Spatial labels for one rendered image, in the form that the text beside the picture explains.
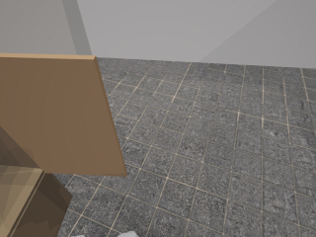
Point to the cupboard door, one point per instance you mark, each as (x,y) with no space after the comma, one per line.
(55,107)

